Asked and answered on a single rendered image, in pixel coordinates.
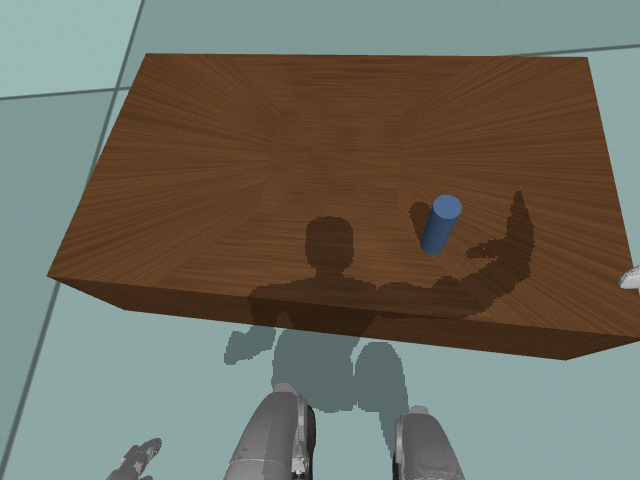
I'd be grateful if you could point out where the right robot hand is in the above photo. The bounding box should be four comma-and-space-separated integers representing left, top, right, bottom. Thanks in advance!
618, 265, 640, 289

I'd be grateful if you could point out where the left robot foot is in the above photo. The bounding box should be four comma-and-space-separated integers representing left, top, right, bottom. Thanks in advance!
291, 404, 316, 480

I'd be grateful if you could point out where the can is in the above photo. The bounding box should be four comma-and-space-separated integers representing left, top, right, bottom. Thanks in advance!
420, 195, 462, 255

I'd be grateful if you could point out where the left robot hand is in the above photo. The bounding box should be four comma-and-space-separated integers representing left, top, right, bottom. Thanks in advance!
106, 438, 162, 480

